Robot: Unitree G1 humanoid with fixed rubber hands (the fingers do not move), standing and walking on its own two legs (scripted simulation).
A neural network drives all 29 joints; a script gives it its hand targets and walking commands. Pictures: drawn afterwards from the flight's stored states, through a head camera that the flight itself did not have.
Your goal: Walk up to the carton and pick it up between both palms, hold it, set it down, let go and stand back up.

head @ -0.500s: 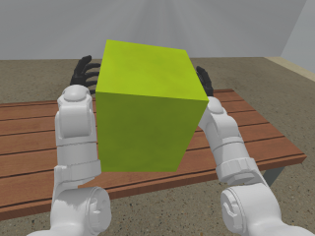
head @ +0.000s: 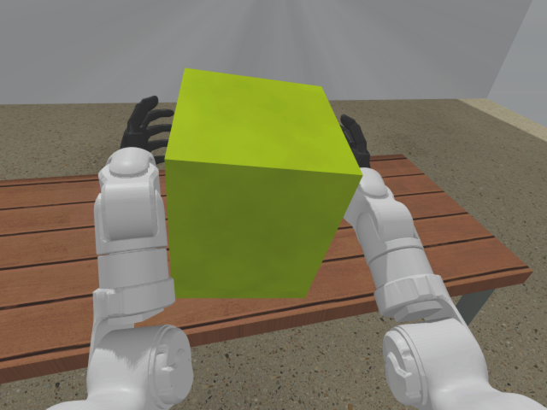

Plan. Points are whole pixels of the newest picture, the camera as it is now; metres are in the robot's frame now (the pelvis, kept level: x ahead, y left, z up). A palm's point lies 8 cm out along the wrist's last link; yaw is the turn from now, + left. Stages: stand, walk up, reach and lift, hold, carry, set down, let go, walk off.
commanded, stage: hold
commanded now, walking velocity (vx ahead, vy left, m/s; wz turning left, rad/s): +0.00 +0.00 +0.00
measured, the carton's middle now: (248, 190) +0.37 +0.01 +0.20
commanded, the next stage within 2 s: none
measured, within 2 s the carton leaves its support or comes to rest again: neither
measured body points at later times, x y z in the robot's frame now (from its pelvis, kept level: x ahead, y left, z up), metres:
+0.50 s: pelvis +0.00 +0.00 +0.00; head -0.06 +0.02 +0.44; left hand +0.37 +0.15 +0.26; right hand +0.38 -0.14 +0.24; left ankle +0.05 +0.09 -0.75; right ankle +0.00 -0.09 -0.75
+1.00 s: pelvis +0.00 +0.00 +0.00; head -0.06 +0.02 +0.44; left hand +0.37 +0.15 +0.26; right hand +0.38 -0.14 +0.23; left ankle +0.05 +0.09 -0.75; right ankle +0.00 -0.09 -0.75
